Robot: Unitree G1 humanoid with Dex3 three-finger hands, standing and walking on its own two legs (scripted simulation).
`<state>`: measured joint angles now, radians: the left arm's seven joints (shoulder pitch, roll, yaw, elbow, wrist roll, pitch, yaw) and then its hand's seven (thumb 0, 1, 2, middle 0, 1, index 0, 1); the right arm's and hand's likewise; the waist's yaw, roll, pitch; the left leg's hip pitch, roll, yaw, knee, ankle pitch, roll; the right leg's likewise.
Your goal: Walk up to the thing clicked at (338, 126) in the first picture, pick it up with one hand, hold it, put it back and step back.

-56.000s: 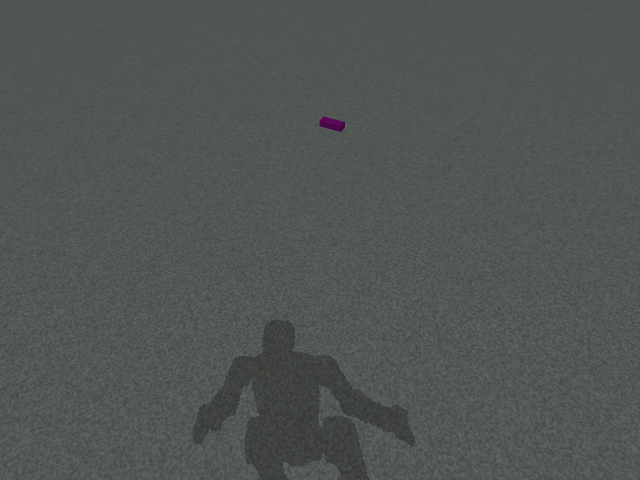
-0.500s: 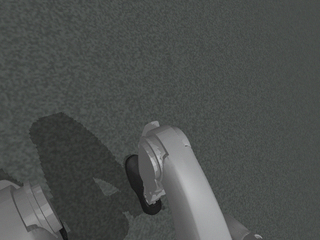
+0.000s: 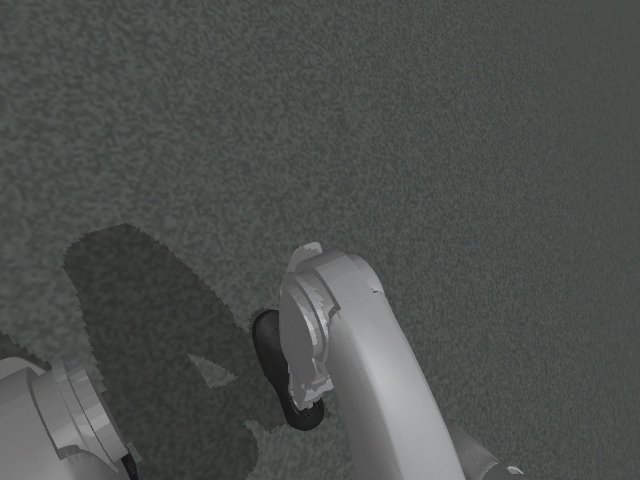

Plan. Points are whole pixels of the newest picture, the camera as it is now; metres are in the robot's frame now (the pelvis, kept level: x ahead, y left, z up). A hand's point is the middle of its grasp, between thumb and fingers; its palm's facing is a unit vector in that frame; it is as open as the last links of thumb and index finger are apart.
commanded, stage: close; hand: left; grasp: from above
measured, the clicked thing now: out of the picture +0.48 +0.37 -0.28
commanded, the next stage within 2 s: settle in 0.20 s
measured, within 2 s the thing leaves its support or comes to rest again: leaves its support in 0.60 s
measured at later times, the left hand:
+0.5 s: hand out of the picture +0.46 +0.37 -0.24, palm faces -0.42 -0.16 -0.89, open 8.4 cm
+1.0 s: hand out of the picture +0.46 +0.39 -0.17, palm faces -0.42 -0.13 -0.90, open 8.3 cm
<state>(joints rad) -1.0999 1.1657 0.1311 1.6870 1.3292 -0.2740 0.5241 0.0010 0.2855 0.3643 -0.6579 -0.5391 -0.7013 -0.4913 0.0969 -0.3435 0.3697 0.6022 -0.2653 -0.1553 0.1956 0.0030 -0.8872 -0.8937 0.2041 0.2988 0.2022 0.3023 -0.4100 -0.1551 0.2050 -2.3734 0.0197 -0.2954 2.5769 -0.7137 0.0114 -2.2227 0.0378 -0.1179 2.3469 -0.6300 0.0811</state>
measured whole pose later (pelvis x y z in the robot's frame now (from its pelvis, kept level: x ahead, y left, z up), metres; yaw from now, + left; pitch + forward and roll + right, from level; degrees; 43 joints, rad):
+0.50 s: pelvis +0.00 +0.00 +0.00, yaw +0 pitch +27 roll -17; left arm -1.10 1.16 0.17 1.65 1.34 -0.25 0.49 0.00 0.31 0.20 -0.80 -0.39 -0.83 -0.33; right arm 0.13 -0.36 0.34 0.60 -0.25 -0.16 0.20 0.00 -0.90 -0.90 0.20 0.30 0.20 0.30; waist -0.41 -0.15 0.20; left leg -2.38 0.02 -0.29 2.58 -0.71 0.02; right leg -2.23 0.04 -0.11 2.35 -0.63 0.08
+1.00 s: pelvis +0.00 +0.00 +0.02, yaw +3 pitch +32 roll -16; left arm -1.03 0.97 0.11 1.34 1.27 -0.19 0.26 0.00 0.31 0.14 -0.87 -0.28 -0.90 -0.23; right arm 0.16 -0.35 0.18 0.58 -0.17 -0.07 0.20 0.00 -0.90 -0.90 0.21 0.30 0.20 0.30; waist -0.31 -0.05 0.06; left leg -2.39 0.00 -0.23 2.48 -0.68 0.02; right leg -2.24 -0.01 -0.08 2.30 -0.64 0.05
